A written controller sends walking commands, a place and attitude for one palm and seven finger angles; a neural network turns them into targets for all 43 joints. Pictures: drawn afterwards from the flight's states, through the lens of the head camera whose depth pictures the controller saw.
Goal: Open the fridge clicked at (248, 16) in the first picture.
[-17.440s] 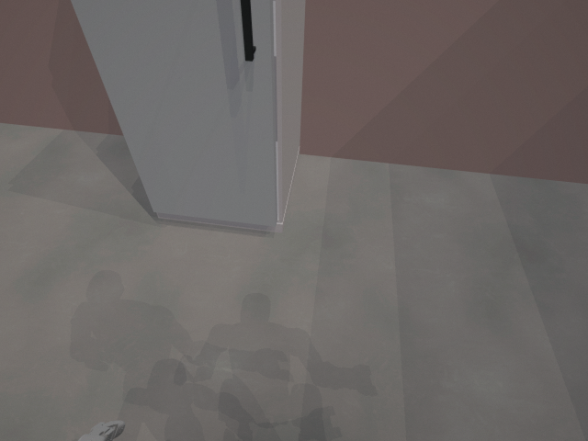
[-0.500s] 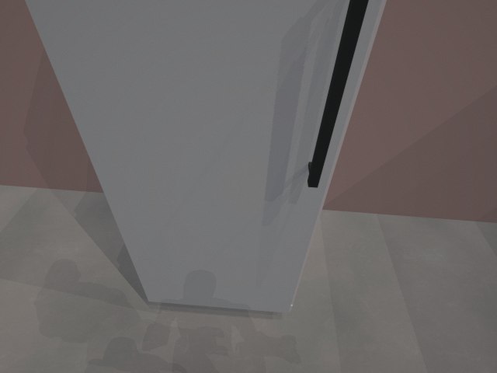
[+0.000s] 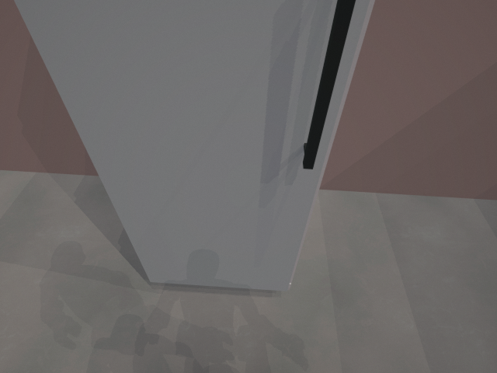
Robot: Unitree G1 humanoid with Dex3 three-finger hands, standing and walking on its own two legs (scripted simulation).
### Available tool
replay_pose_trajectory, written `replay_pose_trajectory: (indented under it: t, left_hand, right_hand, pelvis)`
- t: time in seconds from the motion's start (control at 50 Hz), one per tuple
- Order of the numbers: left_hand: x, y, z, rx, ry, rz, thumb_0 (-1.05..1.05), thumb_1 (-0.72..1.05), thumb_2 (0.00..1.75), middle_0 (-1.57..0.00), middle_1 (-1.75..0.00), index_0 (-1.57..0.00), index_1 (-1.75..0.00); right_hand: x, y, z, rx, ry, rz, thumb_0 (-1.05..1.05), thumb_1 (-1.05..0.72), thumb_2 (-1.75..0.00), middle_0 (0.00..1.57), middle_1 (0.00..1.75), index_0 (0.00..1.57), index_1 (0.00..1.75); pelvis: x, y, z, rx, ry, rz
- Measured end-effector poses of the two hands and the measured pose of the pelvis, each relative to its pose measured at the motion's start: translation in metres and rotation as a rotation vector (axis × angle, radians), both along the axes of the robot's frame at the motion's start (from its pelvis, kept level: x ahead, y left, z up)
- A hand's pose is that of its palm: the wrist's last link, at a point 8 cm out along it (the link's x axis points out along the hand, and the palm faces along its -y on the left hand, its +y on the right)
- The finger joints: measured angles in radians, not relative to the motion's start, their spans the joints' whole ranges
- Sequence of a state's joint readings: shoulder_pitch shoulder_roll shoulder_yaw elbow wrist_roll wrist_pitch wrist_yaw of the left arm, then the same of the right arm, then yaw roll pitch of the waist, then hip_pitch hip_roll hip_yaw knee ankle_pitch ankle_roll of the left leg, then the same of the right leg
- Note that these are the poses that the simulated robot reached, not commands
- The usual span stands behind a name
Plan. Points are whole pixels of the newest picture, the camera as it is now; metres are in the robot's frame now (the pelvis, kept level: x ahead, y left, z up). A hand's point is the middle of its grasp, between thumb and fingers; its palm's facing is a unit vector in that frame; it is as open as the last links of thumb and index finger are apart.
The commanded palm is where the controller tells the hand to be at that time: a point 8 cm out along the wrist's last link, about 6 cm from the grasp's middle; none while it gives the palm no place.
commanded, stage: look again from close up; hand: right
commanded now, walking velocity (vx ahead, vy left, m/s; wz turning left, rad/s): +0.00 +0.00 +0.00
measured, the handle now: (326, 71) +0.52 -0.08 +0.25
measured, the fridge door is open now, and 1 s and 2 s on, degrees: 0 0 0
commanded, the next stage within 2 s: none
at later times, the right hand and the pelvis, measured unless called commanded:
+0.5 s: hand out of the picture +0.10 -0.22 -0.15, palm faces -0.05 +0.94 -0.33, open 7.4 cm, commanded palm none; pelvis +0.02 +0.02 +0.00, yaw +0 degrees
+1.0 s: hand out of the picture +0.11 -0.22 -0.15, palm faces -0.04 +0.94 -0.33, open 7.4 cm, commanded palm none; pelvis +0.04 +0.02 +0.01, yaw +0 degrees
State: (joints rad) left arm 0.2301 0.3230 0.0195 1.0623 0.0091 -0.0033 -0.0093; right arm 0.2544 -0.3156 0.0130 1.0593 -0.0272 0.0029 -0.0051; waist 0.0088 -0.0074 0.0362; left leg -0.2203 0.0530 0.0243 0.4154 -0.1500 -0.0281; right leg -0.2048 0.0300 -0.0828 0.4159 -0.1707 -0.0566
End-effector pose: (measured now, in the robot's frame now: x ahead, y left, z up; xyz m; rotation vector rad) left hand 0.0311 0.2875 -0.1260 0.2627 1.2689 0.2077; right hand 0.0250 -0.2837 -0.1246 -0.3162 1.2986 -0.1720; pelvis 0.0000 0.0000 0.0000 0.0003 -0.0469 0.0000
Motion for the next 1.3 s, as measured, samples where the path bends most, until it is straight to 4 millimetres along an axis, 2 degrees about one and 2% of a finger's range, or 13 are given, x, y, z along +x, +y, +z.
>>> replay_pose_trajectory:
  t: [0.12,0.48,0.64,0.86,1.3]
  left_hand:
    - [0.01,0.001,0.0,-0.007,-0.01,-0.007,0.01,0.9,0.9,-0.2,-0.3,-0.2,-0.3]
    - [0.053,0.014,0.006,-0.004,-0.047,-0.031,0.01,0.9,0.9,-0.2,-0.3,-0.2,-0.3]
    - [0.066,0.021,0.008,0.003,-0.054,-0.038,0.01,0.91,0.9,-0.2,-0.3,-0.2,-0.3]
    - [0.074,0.025,0.01,0.007,-0.051,-0.043,0.01,0.91,0.9,-0.2,-0.3,-0.2,-0.3]
    - [0.071,0.023,0.009,0.004,-0.032,-0.043,0.01,0.9,0.9,-0.2,-0.3,-0.2,-0.3]
  right_hand:
    - [0.012,0.004,0.002,-0.001,-0.02,0.005,0.01,-0.91,-0.9,0.21,0.3,0.2,0.3]
    - [0.065,0.015,0.01,-0.005,-0.093,0.034,0.01,-0.91,-0.9,0.21,0.3,0.2,0.3]
    - [0.08,0.018,0.013,-0.007,-0.107,0.038,0.01,-0.91,-0.9,0.21,0.3,0.2,0.3]
    - [0.084,0.02,0.014,-0.007,-0.101,0.029,0.01,-0.91,-0.9,0.21,0.3,0.2,0.3]
    - [0.072,0.021,0.011,-0.002,-0.066,0.005,0.01,-0.91,-0.9,0.21,0.3,0.2,0.3]
  pelvis:
    - [0.003,0.003,0.001,-0.001,0.003,-0.003]
    - [0.02,0.015,0.005,-0.002,0.014,-0.006]
    - [0.028,0.019,0.006,-0.002,0.014,-0.006]
    - [0.035,0.023,0.008,-0.001,0.015,-0.007]
    - [0.039,0.024,0.009,0.0,0.013,-0.007]
